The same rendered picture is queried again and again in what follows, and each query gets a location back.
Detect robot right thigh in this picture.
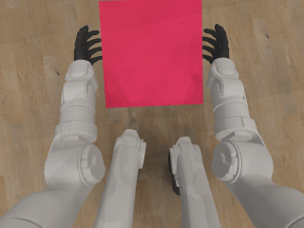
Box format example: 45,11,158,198
169,142,221,228

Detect robot right upper arm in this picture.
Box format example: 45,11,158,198
211,140,304,228

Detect robot right foot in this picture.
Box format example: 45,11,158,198
168,152,181,196

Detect robot left hand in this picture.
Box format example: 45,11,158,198
74,26,103,66

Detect robot left forearm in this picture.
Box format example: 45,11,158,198
44,60,98,179

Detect carton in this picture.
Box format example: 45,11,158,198
99,0,203,108

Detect robot left upper arm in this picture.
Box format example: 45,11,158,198
0,142,105,228

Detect robot right hand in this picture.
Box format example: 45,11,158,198
202,24,230,65

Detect robot right forearm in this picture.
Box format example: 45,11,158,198
206,57,274,172

